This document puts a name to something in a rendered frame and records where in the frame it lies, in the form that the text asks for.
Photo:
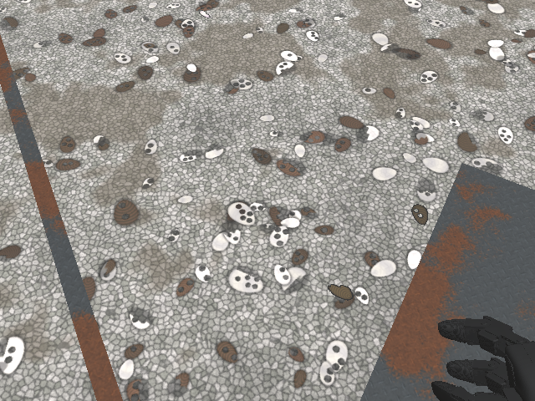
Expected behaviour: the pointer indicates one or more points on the right robot hand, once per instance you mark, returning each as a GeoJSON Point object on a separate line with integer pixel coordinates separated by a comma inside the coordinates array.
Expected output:
{"type": "Point", "coordinates": [513, 380]}

